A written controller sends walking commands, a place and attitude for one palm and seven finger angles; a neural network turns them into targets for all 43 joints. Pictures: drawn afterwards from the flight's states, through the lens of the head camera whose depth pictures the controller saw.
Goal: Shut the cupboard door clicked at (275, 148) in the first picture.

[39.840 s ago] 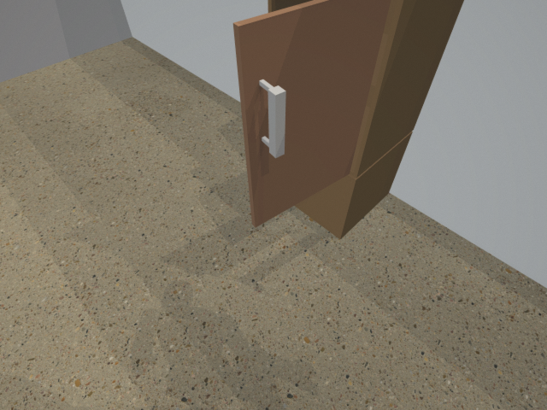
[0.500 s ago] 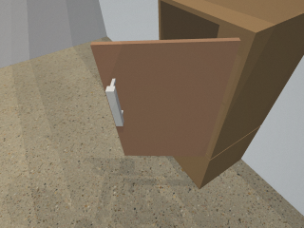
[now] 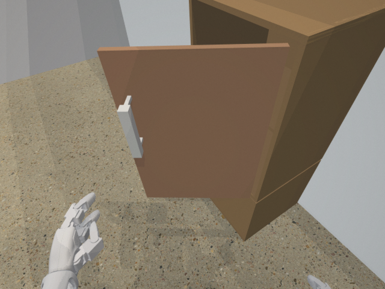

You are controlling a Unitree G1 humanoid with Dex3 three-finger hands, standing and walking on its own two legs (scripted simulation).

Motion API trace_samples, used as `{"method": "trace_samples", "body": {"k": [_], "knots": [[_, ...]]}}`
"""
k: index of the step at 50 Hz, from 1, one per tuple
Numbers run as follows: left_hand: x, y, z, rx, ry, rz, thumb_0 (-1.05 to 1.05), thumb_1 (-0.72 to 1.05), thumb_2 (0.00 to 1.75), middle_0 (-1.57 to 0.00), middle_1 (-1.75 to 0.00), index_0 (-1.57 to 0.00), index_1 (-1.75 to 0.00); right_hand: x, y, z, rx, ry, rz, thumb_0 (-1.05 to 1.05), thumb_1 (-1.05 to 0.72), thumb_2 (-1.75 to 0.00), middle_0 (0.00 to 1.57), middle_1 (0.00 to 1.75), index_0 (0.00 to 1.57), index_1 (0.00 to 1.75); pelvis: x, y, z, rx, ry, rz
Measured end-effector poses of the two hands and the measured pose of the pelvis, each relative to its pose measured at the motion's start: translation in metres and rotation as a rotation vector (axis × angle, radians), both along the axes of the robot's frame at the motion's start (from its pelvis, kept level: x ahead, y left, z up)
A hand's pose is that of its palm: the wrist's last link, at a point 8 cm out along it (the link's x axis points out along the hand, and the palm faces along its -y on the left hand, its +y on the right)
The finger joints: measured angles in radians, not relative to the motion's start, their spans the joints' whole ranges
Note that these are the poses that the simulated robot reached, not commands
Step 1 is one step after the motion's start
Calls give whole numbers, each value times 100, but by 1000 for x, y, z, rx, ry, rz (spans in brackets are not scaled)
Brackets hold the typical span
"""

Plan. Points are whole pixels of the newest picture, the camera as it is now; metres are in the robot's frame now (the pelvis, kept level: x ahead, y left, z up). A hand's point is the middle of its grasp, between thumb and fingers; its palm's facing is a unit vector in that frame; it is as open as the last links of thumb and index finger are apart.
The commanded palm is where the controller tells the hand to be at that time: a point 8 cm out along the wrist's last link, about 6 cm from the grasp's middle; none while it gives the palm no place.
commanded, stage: raise the hand and make a fist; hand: left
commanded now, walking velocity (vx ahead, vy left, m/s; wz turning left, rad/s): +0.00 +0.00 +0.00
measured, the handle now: (133, 127) +0.49 +0.17 +0.07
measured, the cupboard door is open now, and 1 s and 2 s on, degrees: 56 56 56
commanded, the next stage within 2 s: bring the fist close to the handle in 1.72 s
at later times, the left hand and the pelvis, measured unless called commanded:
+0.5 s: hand (106, 269) +0.17 +0.18 +0.00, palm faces -0.16 -0.99 -0.02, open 4.8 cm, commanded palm +0.13 +0.25 +0.01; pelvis -0.06 +0.00 -0.06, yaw +0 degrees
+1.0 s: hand (73, 247) +0.19 +0.22 +0.06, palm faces +0.03 -1.00 -0.06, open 3.1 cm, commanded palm +0.16 +0.27 +0.05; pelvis -0.02 +0.03 -0.03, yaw +0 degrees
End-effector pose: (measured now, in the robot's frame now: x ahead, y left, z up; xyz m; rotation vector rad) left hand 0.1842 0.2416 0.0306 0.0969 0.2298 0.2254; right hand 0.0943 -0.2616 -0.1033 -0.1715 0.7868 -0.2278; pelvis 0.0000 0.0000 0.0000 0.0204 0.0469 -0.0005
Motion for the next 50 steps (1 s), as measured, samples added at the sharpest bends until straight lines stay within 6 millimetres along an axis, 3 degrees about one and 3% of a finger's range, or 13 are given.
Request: {"method": "trace_samples", "body": {"k": [3, 6, 10, 12, 14, 16, 19, 25, 28, 32, 36, 43, 50], "knots": [[-2, -13, 8, -31, -201, -110, 0, 91, 90, -28, -39, -28, -39, 29, -2, 9, 2, -135, 34, 2, -91, -90, 20, 30, 20, 30, -13, -7, -13, 14, 63, -11], [-27, -19, -22, -59, -216, -217, 0, 90, 90, -32, -44, -33, -44, 51, -3, 15, -20, -221, 101, 1, -91, -90, 20, 30, 20, 30, -28, -15, -30, 23, 108, -18], [-74, -6, -70, -94, -74, -206, 0, 90, 90, -39, -51, -40, -51, 71, -4, 13, -72, -285, 181, 1, -91, -90, 20, 30, 20, 30, -43, -18, -52, 9, 149, -2], [-90, 6, -74, -80, -75, -152, 1, 90, 90, -43, -55, -44, -55, 77, -1, 8, -86, -305, 204, 1, -91, -90, 20, 30, 20, 30, -47, -18, -61, -7, 156, 10], [-97, 15, -63, -48, -148, -112, 1, 89, 90, -47, -59, -47, -59, 79, 6, 1, -89, -312, 220, 1, -91, -90, 20, 30, 20, 30, -51, -16, -67, -23, 155, 18], [-93, 18, -44, -20, -260, -116, 2, 90, 90, -50, -63, -51, -63, 76, 15, -7, -82, -305, 231, 2, -91, -90, 20, 30, 20, 30, -55, -13, -72, -36, 150, 23], [-71, 10, -22, -14, -374, -208, 2, 90, 90, -55, -69, -56, -69, 65, 30, -18, -53, -280, 229, 2, -91, -90, 20, 30, 20, 30, -59, -9, -74, -53, 139, 28], [-25, -9, -28, -99, -158, -384, 1, 90, 90, -66, -81, -67, -81, 22, 50, -23, 26, -193, 129, 2, -90, -90, 20, 30, 21, 30, -59, 4, -61, -47, 127, 8], [-23, -1, -26, -114, -84, -314, 1, 90, 90, -72, -86, -72, -87, 2, 52, -18, 34, -150, 73, 2, -90, -90, 20, 30, 21, 30, -53, 11, -51, -39, 125, -10], [-33, 22, -6, -61, -155, -174, 2, 90, 90, -79, -94, -79, -95, -11, 51, -15, 8, -94, 73, 2, -90, -90, 20, 30, 21, 30, -44, 18, -44, -38, 124, -12], [-40, 34, 3, -14, -224, -154, 1, 90, 90, -86, -102, -87, -103, -6, 51, -15, -28, -67, 132, 2, -90, -90, 20, 30, 20, 30, -41, 25, -45, -50, 129, 5], [-27, 19, -6, -64, -168, -295, 1, 90, 90, -99, -117, -100, -117, 27, 57, -1, -59, -145, 163, 2, -90, -90, 20, 30, 20, 30, -37, 33, -44, -61, 124, 10], [-15, 34, 32, -32, -268, -207, 2, 89, 90, -112, -131, -113, -131, 59, 75, 22, -19, -235, 186, 2, -90, -90, 20, 30, 20, 30, -25, 34, -33, -60, 99, 9]]}}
